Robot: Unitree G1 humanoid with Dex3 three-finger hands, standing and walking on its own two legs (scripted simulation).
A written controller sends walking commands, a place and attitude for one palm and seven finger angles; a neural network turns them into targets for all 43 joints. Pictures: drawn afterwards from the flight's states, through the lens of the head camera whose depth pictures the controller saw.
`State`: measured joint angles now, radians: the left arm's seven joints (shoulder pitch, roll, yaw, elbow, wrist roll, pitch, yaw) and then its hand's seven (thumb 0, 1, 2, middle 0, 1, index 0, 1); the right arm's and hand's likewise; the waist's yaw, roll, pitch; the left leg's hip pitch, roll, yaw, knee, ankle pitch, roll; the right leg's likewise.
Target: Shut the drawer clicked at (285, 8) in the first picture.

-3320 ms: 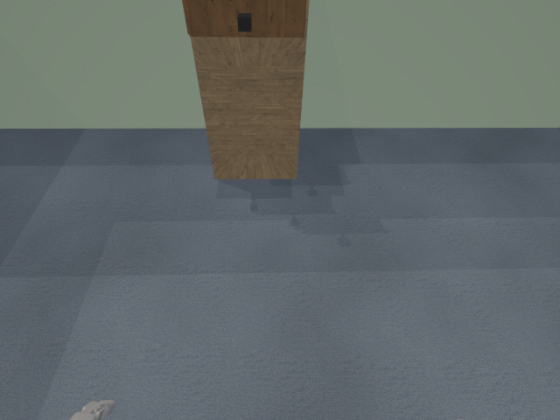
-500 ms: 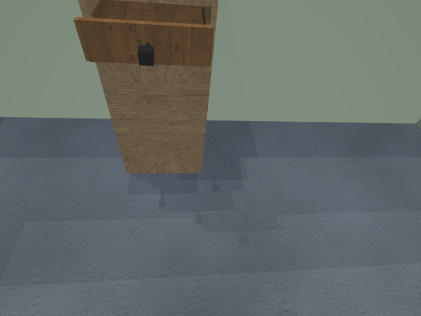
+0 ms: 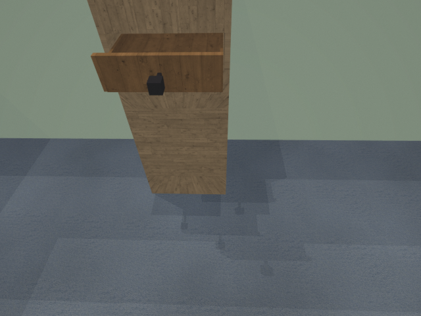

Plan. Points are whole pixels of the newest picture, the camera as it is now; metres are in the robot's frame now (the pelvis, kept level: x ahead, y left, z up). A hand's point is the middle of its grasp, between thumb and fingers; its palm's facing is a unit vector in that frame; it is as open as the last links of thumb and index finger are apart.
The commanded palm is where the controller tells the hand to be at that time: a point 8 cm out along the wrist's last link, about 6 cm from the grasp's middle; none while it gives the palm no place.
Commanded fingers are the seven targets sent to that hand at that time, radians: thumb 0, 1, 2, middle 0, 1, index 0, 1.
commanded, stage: take the last steps up to it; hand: left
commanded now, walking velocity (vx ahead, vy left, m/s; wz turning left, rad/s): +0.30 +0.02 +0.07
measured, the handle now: (157, 81) +0.72 +0.20 +0.08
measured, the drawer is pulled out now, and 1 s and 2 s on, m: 0.15 0.15 0.15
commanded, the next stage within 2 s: come to a stop and stand still in 0.74 s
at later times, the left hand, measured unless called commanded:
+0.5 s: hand out of the picture +0.10 +0.24 -0.18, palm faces +0.05 -0.99 -0.15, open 7.4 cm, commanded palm none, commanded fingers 0.00 0.90 0.90 -0.20 -0.30 -0.20 -0.30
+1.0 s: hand (157, 240) +0.34 +0.17 -0.16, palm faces +0.01 -0.97 -0.24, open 7.1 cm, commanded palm none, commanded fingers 0.00 0.90 0.90 -0.20 -0.30 -0.20 -0.30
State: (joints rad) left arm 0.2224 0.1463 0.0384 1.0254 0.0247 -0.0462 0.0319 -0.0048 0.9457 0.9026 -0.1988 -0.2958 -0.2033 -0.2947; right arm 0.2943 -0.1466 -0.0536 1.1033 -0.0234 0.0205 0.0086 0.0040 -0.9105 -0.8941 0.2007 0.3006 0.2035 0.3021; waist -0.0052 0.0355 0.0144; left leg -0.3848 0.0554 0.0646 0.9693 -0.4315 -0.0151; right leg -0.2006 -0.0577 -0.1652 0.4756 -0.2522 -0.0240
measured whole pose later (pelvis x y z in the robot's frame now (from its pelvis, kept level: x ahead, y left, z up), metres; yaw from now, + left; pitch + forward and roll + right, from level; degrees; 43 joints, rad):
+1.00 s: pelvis +0.25 -0.01 +0.00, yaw -1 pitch -1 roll +0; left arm 0.15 0.15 0.04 1.03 0.01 -0.04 0.04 -0.02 0.96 0.90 -0.20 -0.30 -0.20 -0.29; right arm 0.27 -0.16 -0.05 1.09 -0.01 0.01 -0.03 0.00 -0.91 -0.89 0.20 0.30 0.20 0.30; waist -0.02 0.04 0.06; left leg -0.44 0.08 0.04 0.99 -0.38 -0.03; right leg -0.27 0.00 -0.17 0.46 -0.18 -0.09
